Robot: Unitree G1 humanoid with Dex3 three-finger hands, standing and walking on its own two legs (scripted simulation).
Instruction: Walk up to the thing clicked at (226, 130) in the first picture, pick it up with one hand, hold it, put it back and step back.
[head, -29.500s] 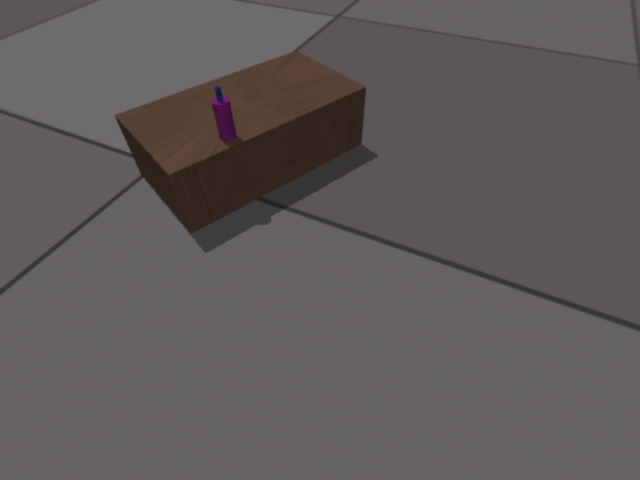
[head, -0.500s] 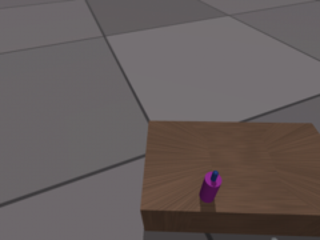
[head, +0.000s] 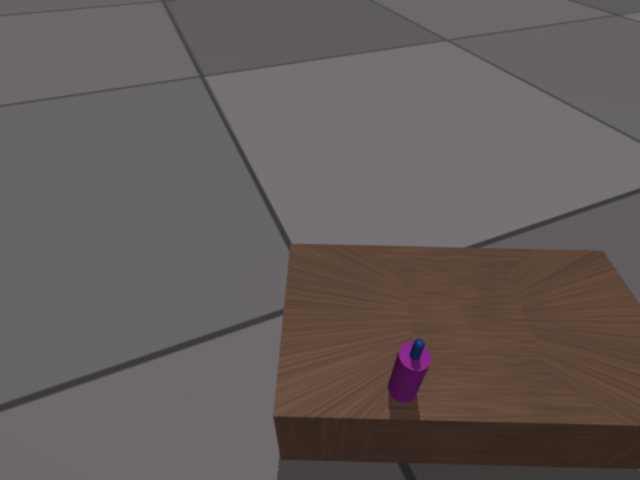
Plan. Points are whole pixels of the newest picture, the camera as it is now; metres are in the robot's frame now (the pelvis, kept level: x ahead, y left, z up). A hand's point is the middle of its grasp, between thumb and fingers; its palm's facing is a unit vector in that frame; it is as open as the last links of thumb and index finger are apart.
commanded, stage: home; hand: right
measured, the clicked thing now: (410, 367) +0.44 -0.19 -0.34
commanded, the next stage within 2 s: stand in 0.82 s
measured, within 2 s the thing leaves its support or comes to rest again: neither
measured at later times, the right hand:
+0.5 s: hand out of the picture +0.06 -0.24 -0.15, palm faces -0.03 +0.93 -0.36, open 17.4 cm
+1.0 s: hand out of the picture +0.10 -0.24 -0.15, palm faces -0.03 +0.93 -0.36, open 17.2 cm
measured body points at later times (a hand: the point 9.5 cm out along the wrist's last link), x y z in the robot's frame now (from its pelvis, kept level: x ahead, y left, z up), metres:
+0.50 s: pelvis +0.01 +0.01 +0.00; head +0.00 +0.02 +0.45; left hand +0.05 +0.30 -0.14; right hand +0.07 -0.29 -0.13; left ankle +0.02 +0.14 -0.74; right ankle +0.03 -0.13 -0.74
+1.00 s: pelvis +0.02 +0.01 +0.00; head +0.02 +0.02 +0.45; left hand +0.10 +0.31 -0.13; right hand +0.10 -0.29 -0.12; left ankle +0.02 +0.14 -0.74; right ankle +0.03 -0.13 -0.74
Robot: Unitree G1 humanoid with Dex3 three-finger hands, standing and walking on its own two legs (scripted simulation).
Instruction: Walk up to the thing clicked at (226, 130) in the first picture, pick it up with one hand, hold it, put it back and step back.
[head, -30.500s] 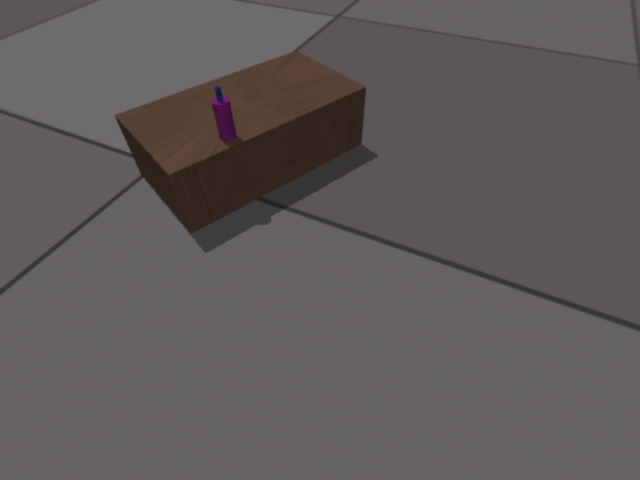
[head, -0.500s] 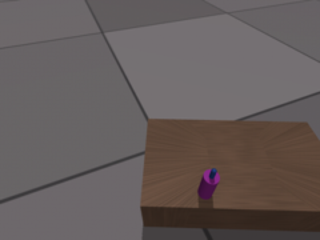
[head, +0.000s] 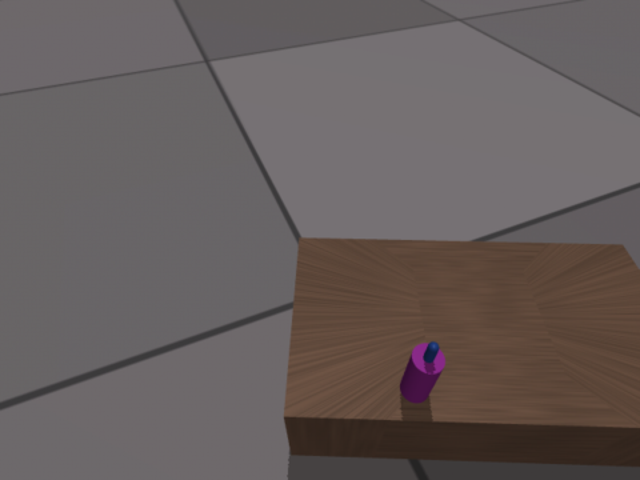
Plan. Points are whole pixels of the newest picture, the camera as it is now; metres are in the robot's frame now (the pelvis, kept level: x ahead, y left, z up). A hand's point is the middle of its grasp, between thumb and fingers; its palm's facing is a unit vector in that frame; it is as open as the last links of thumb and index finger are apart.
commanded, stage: stand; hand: right
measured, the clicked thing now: (423, 368) +0.42 -0.20 -0.34
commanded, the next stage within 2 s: none
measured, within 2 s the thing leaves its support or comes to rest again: neither
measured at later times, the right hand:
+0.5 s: hand out of the picture +0.06 -0.26 -0.16, palm faces -0.02 +0.93 -0.36, open 7.9 cm
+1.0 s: hand out of the picture +0.08 -0.26 -0.16, palm faces -0.04 +0.94 -0.35, open 7.4 cm
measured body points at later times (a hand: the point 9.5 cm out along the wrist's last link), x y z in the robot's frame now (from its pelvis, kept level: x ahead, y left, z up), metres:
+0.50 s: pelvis +0.00 +0.00 +0.00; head -0.01 +0.00 +0.45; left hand +0.06 +0.29 -0.14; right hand +0.06 -0.31 -0.13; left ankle +0.00 +0.12 -0.75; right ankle +0.01 -0.14 -0.75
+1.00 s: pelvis +0.00 -0.01 +0.00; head +0.01 +0.00 +0.45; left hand +0.07 +0.29 -0.14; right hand +0.08 -0.31 -0.13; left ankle +0.00 +0.12 -0.75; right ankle +0.01 -0.14 -0.75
